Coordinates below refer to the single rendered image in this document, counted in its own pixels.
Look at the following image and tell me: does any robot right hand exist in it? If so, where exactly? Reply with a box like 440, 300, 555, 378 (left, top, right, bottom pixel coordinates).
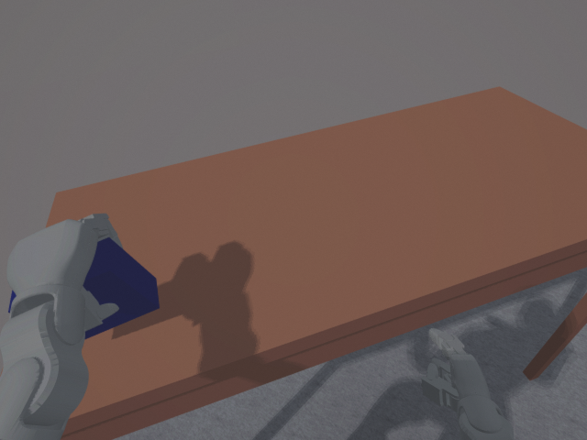
422, 328, 491, 412

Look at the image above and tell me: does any robot right forearm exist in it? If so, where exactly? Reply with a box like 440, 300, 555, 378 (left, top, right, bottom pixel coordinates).
457, 395, 514, 440

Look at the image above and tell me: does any sponge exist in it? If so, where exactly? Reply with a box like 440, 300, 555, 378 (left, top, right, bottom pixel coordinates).
8, 237, 160, 339

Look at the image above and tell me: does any table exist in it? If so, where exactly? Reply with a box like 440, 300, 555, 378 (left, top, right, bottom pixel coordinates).
0, 86, 587, 440

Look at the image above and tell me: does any robot left hand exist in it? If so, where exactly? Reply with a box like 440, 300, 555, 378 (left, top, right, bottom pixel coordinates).
6, 214, 123, 332

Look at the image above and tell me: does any robot left forearm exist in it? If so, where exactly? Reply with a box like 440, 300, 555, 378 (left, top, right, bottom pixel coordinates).
0, 285, 89, 440

